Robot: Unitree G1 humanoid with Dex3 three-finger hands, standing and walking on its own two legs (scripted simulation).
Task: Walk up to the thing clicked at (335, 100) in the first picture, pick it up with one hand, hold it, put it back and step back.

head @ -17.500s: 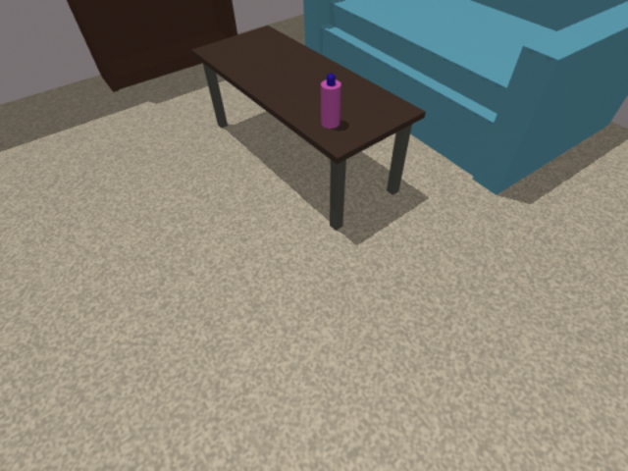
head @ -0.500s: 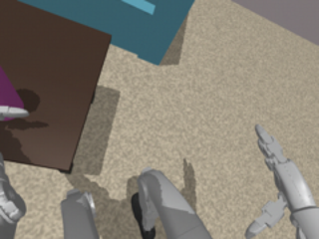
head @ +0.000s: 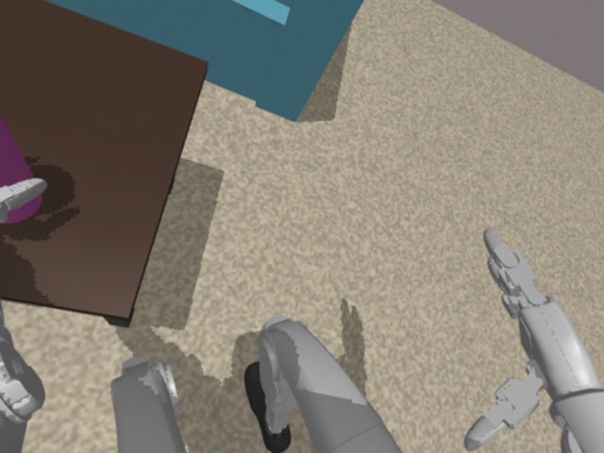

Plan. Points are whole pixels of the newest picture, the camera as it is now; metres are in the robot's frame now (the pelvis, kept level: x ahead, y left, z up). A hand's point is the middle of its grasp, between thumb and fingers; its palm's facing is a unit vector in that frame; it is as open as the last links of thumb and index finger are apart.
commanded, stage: settle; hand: left
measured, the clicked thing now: out of the picture +0.52 +0.23 -0.04
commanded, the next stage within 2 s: lift in 1.00 s
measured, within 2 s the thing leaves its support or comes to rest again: leaves its support in 0.34 s
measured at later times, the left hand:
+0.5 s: hand out of the picture +0.53 +0.23 -0.03, palm faces +0.27 -0.96 -0.02, open 10.5 cm
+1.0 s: hand out of the picture +0.54 +0.23 +0.01, palm faces +0.29 -0.96 -0.03, open 10.6 cm
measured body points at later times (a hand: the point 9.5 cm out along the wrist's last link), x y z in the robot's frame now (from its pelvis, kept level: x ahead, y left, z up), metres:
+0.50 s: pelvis +0.02 +0.00 +0.03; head +0.21 +0.09 +0.43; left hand +0.51 +0.28 -0.03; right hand +0.20 -0.25 +0.12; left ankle +0.06 +0.11 -0.53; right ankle +0.08 -0.13 -0.53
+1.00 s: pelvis +0.03 +0.00 +0.05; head +0.22 +0.07 +0.46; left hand +0.52 +0.28 +0.01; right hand +0.21 -0.26 +0.11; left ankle +0.06 +0.11 -0.53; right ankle +0.08 -0.13 -0.53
